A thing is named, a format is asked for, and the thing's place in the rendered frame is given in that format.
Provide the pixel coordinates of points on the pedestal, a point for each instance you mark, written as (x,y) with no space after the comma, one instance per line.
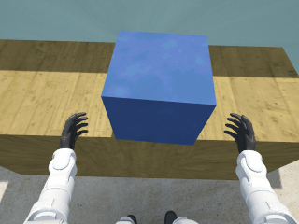
(44,82)

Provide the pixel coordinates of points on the robot right hand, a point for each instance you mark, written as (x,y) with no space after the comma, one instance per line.
(245,135)

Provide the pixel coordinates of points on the robot left foot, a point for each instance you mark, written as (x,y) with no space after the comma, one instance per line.
(132,217)

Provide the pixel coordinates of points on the robot left hand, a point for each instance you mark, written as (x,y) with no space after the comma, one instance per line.
(69,134)

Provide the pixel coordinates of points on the robot left shin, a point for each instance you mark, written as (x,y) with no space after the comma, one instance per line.
(126,218)

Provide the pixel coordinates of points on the carton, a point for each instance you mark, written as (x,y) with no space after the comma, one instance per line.
(159,87)

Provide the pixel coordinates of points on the robot left forearm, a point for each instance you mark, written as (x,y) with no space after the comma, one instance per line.
(54,200)

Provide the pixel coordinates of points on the robot right forearm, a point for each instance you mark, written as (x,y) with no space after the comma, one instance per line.
(263,203)

